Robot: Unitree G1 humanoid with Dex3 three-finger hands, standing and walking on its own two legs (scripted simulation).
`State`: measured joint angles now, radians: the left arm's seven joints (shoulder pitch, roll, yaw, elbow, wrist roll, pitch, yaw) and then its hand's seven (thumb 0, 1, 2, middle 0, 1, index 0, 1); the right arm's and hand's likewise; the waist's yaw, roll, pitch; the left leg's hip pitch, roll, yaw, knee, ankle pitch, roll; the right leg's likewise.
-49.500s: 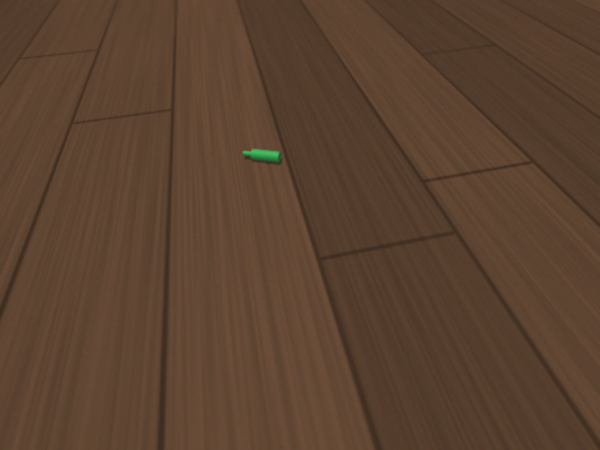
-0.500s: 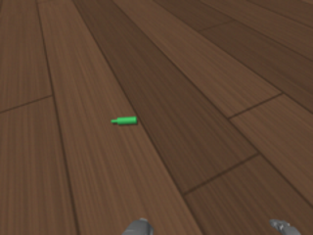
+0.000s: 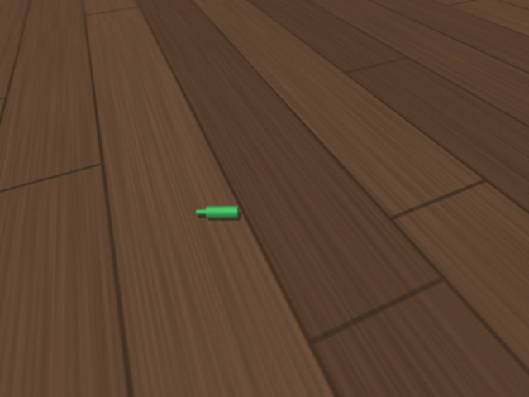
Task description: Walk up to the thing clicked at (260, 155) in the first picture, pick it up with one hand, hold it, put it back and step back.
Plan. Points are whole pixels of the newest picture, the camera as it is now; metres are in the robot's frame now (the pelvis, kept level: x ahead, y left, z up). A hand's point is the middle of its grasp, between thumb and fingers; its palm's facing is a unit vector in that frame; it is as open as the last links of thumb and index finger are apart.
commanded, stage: step back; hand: left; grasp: from above
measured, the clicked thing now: (217, 212) +1.05 +0.27 -0.73
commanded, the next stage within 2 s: stand in 0.50 s
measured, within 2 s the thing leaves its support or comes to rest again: neither
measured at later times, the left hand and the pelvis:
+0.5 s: hand out of the picture +0.14 +0.28 -0.15, palm faces -0.01 -0.93 -0.37, open 7.4 cm; pelvis +0.05 +0.02 +0.01, yaw -1 degrees
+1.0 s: hand out of the picture +0.10 +0.26 -0.14, palm faces -0.04 -0.94 -0.33, open 7.4 cm; pelvis +0.02 +0.02 +0.02, yaw -1 degrees
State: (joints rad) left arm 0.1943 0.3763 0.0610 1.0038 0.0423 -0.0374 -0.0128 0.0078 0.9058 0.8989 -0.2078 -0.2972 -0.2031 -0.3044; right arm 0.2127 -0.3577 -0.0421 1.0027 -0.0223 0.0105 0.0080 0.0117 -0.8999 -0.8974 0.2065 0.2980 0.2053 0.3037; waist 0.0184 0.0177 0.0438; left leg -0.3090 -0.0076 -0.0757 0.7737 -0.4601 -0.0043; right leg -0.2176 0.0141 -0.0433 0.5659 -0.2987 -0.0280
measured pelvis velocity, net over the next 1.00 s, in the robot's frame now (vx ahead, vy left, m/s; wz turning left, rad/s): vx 0.02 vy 0.02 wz -0.01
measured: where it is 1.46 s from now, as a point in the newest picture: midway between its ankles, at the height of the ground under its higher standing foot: outside the picture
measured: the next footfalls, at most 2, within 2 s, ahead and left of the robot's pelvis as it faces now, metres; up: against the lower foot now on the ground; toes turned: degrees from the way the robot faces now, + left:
none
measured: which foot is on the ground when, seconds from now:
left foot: down 0.00-1.00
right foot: down 0.00-1.00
